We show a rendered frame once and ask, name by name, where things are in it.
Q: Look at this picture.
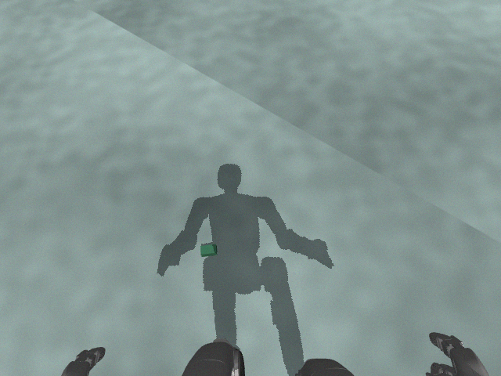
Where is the right robot hand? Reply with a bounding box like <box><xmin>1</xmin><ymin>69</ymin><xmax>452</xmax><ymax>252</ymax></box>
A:
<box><xmin>426</xmin><ymin>332</ymin><xmax>489</xmax><ymax>376</ymax></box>

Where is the small box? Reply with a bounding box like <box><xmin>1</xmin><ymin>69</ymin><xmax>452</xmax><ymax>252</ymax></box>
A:
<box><xmin>200</xmin><ymin>244</ymin><xmax>218</xmax><ymax>257</ymax></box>

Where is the left robot hand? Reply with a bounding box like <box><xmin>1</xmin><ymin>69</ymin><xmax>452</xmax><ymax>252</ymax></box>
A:
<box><xmin>61</xmin><ymin>347</ymin><xmax>106</xmax><ymax>376</ymax></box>

